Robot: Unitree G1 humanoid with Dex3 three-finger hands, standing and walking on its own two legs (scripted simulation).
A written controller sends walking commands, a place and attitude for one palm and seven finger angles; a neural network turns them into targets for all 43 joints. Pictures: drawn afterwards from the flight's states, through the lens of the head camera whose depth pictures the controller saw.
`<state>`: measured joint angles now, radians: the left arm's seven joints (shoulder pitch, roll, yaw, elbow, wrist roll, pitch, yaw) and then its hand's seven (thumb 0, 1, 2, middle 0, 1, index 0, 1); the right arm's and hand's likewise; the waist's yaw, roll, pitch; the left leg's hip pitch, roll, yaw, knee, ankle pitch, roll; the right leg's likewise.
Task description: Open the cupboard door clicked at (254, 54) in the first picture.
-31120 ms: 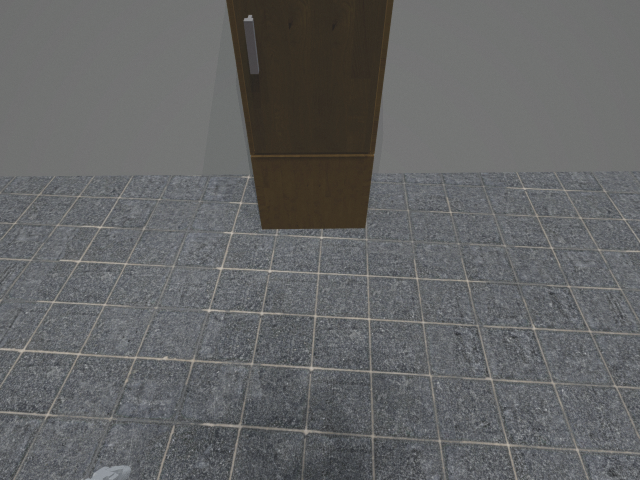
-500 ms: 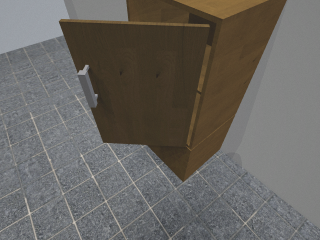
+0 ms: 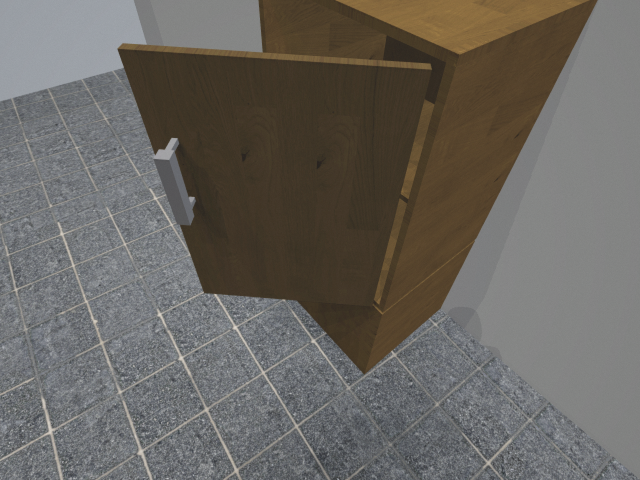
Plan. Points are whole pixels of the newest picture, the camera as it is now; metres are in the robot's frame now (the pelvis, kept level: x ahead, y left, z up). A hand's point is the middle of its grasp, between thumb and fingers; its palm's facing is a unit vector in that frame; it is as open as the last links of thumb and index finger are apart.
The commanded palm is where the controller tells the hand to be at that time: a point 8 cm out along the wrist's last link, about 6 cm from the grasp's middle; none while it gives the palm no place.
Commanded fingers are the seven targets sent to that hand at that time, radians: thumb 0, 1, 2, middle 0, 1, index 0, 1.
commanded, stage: come to a stop and stand still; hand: left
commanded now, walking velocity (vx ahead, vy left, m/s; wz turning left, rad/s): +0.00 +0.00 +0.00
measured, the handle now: (179, 182) +0.55 +0.28 +0.04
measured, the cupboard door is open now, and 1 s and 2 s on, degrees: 46 46 46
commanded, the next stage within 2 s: look again from close up in 0.26 s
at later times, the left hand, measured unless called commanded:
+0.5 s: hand out of the picture +0.02 +0.20 -0.17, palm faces +0.02 -0.97 -0.23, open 7.4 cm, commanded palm none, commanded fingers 0.00 0.90 0.90 -0.20 -0.30 -0.20 -0.30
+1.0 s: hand out of the picture +0.07 +0.21 -0.14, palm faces +0.19 -0.96 -0.20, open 7.4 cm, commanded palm +0.11 +0.26 -0.07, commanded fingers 0.00 0.78 0.85 -0.21 -0.38 -0.21 -0.38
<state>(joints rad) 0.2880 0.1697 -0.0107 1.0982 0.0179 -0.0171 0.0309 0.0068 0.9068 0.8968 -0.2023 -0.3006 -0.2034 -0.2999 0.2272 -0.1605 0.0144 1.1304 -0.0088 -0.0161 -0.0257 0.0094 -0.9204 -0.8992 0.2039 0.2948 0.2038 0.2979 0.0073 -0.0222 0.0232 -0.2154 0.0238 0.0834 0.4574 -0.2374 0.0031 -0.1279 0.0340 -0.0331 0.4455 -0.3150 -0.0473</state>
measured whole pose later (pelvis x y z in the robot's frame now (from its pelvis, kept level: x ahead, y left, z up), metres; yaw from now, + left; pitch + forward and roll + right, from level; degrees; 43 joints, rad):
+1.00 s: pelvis +0.00 +0.02 +0.00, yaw +1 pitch +0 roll +1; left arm 0.42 0.19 0.03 0.59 -0.08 0.03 0.05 0.02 0.90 0.89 -0.20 -0.31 -0.21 -0.30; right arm 0.27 -0.19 0.02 0.99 0.03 -0.11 -0.05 0.01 -0.91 -0.90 0.21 0.30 0.21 0.30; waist 0.02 -0.02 0.03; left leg -0.21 -0.01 0.08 0.44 -0.23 0.03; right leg -0.14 0.00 -0.04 0.47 -0.31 -0.02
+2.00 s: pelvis -0.04 +0.03 -0.05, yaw +2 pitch +9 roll -2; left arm 0.18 0.34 0.31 0.20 -0.35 -0.33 -0.43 0.00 -0.16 0.44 -0.28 -0.98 -0.28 -0.98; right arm 0.26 -0.28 0.01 0.59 0.05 -0.23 -0.08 0.01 -0.90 -0.90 0.21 0.30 0.21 0.30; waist 0.00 0.03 -0.07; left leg -0.72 0.03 0.04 0.93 -0.38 0.04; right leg -0.60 0.01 -0.09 0.89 -0.46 -0.02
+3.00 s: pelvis -0.04 +0.02 -0.03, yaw +2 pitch +6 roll -2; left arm -0.07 0.44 0.43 0.43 -0.37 -0.21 -0.56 -0.01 -0.50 0.30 -0.30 -1.20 -0.30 -1.20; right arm 0.28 -0.28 0.05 0.57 0.06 -0.20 -0.08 0.01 -0.90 -0.90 0.21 0.30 0.21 0.30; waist 0.01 0.03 -0.05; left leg -0.57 0.02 0.04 0.78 -0.31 0.04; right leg -0.45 0.02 -0.08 0.73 -0.39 -0.02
